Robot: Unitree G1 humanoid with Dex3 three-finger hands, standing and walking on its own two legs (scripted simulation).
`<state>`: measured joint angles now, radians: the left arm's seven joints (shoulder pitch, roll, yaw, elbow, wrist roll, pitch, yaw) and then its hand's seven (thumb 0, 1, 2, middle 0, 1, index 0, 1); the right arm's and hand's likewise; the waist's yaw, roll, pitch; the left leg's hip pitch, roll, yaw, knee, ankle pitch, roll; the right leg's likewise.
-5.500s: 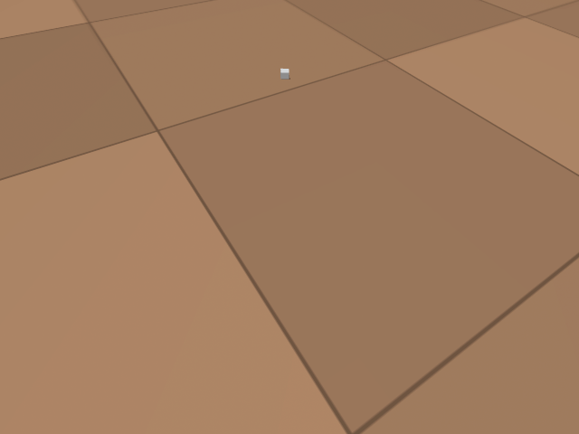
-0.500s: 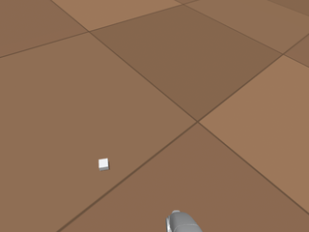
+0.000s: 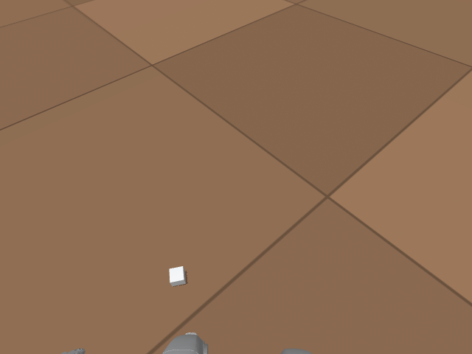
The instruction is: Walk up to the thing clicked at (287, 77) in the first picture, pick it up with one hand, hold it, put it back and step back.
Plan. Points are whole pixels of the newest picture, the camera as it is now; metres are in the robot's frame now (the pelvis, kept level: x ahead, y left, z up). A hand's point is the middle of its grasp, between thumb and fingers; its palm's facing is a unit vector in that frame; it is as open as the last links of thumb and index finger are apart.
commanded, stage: walk up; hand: left
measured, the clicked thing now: (177, 276) +0.50 +0.28 -0.74
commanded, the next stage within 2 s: stand in 1.82 s
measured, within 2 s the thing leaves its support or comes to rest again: neither
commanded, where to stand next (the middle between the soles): +0.10 +0.02 m, yaw +1 degrees
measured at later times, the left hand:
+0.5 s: hand out of the picture +0.04 +0.28 -0.16, palm faces +0.04 -0.94 -0.33, open 7.4 cm
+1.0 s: hand out of the picture +0.14 +0.27 -0.14, palm faces +0.01 -0.95 -0.31, open 7.4 cm
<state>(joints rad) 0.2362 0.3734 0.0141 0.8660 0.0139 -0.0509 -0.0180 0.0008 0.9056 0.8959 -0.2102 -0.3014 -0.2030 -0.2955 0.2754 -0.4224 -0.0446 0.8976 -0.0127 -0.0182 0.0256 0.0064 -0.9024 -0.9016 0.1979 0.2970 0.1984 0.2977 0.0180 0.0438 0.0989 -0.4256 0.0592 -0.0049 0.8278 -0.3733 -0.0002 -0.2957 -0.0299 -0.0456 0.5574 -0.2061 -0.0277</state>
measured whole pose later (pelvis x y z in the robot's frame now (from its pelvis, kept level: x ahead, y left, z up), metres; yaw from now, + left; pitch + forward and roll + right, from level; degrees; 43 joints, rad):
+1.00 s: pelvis +0.05 +0.02 +0.02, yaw +1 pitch -2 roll +0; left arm 0.05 0.35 0.00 1.14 -0.01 -0.01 -0.01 0.00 0.91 0.90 -0.21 -0.30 -0.20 -0.29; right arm 0.07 -0.35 0.00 1.16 -0.01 -0.01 0.01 0.01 -0.90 -0.90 0.20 0.30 0.20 0.30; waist -0.01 -0.01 0.05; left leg -0.19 0.04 0.01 0.36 -0.14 -0.02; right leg -0.11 -0.03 -0.04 0.34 -0.20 0.02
